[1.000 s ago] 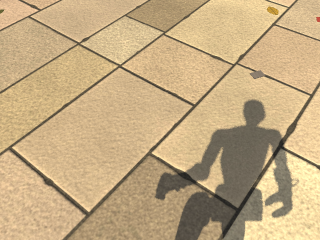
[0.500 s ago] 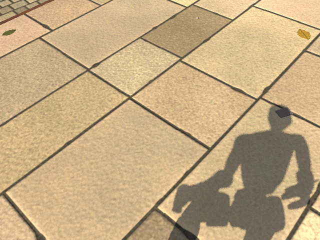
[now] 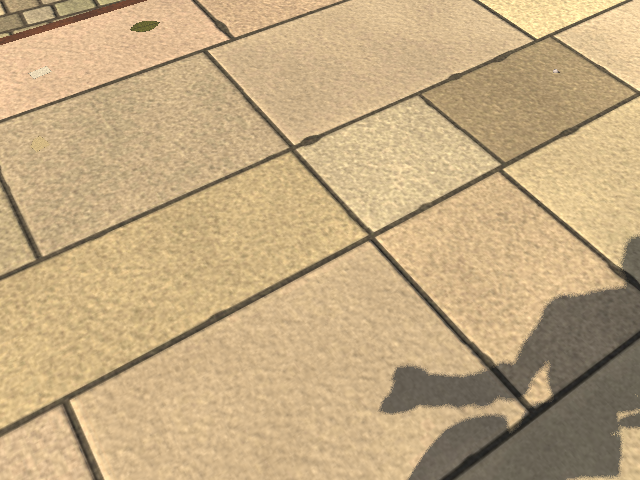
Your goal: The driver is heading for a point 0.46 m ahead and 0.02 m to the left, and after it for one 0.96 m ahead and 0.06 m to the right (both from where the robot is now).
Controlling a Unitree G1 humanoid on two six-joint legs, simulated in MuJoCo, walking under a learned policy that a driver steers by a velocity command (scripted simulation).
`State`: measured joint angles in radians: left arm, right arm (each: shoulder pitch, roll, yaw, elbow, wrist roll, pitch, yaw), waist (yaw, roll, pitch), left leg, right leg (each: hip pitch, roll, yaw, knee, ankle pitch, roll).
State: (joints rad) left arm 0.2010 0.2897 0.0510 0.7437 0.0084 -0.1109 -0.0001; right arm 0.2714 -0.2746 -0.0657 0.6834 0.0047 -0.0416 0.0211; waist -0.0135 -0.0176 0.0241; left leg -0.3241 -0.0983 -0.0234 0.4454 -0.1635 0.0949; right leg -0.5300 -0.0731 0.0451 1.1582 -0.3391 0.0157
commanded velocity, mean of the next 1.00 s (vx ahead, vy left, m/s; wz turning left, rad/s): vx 0.50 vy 0.00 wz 0.17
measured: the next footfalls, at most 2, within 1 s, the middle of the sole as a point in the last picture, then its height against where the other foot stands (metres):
right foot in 0.30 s outside the picture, level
left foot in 0.80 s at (236, 434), level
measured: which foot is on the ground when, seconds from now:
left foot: down 0.00-0.30, up 0.32-0.78, down 0.80-1.00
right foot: up 0.00-0.28, down 0.30-0.82, up 0.84-1.00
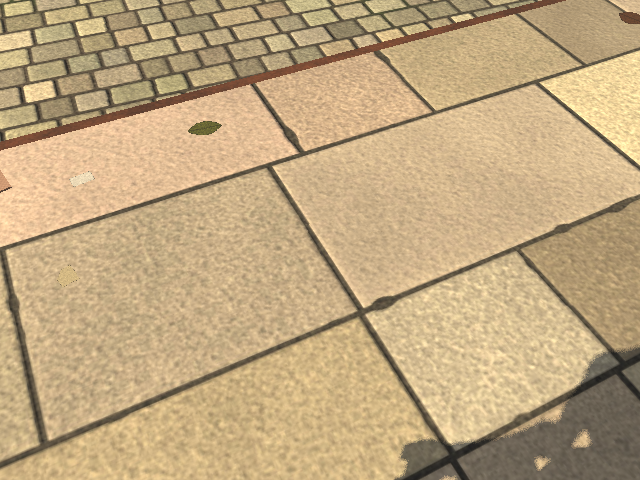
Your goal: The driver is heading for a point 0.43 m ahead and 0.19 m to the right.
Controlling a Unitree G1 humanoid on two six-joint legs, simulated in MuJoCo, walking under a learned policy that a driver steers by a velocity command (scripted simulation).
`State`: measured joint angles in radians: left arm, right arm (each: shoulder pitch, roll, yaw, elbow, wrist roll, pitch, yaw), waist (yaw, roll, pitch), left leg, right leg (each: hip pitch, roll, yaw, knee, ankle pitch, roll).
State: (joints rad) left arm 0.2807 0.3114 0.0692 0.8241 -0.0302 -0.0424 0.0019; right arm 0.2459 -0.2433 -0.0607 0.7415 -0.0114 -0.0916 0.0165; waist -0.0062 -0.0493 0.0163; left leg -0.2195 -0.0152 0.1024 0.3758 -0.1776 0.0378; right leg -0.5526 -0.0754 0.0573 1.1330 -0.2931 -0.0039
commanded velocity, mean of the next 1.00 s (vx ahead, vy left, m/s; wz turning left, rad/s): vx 0.32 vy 0.00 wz -0.34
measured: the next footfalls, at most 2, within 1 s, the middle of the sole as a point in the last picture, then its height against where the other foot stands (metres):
right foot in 0.34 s outside the picture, level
left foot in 0.80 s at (344, 441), level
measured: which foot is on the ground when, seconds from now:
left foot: down 0.00-0.34, up 0.36-0.78, down 0.80-1.00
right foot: up 0.00-0.32, down 0.34-0.84, up 0.86-1.00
